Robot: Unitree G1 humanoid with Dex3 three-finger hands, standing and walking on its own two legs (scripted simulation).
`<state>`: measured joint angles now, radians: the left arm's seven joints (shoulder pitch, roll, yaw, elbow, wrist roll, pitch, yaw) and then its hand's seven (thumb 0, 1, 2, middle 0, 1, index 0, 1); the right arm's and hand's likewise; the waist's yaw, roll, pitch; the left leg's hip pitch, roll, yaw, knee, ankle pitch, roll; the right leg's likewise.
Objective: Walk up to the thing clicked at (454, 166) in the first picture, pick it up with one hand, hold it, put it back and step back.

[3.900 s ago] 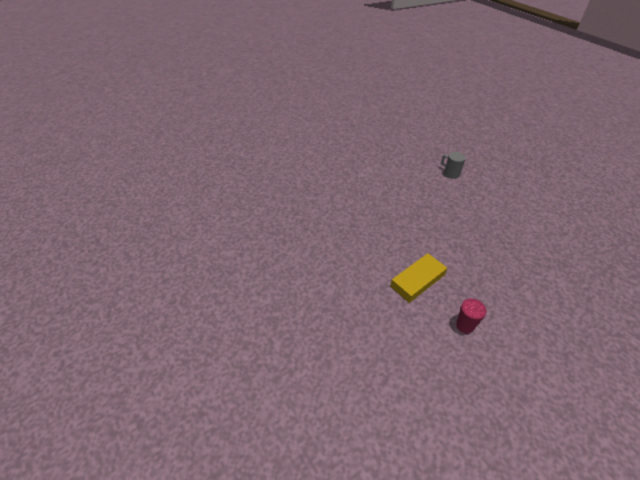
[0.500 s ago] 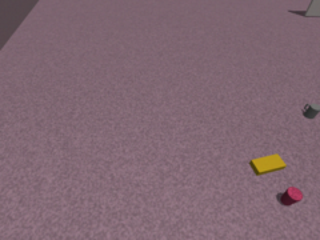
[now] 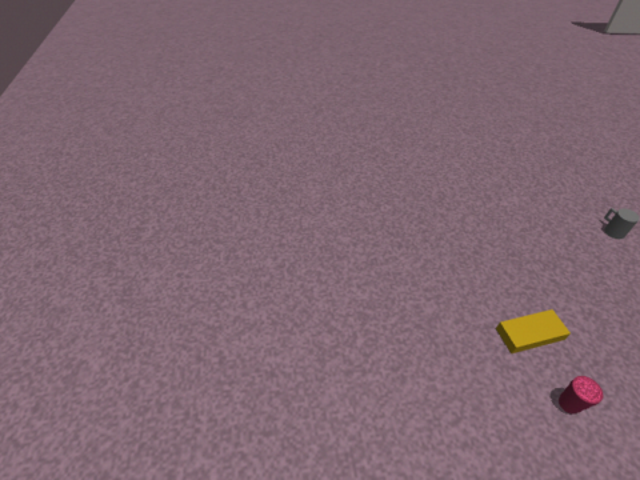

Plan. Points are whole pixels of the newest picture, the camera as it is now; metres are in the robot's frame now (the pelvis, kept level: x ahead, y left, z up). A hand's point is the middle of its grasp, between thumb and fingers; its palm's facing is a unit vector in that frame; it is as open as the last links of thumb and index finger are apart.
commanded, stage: stand
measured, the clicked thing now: (618, 221) +1.26 -1.24 -0.73
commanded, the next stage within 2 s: walk up in 1.54 s
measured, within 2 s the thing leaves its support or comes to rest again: neither
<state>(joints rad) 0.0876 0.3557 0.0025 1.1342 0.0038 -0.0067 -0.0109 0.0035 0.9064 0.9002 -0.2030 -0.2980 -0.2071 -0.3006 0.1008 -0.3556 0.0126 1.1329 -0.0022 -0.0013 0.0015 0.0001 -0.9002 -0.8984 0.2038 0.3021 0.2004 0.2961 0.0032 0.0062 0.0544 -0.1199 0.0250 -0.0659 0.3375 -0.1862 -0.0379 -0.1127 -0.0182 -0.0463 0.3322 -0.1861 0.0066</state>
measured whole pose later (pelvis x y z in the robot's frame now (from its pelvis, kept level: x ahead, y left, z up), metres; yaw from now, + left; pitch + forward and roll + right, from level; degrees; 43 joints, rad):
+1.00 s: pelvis +0.00 +0.00 +0.00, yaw +0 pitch -2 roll +0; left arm 0.11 0.35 0.01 1.13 0.00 0.00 -0.01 0.00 0.91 0.90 -0.20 -0.30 -0.21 -0.30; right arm 0.12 -0.35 0.01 1.13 0.00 0.00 0.00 0.00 -0.90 -0.90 0.20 0.30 0.20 0.30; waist 0.01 0.01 0.05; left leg -0.11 0.03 -0.06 0.33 -0.18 -0.04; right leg -0.11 -0.02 -0.04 0.33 -0.19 0.00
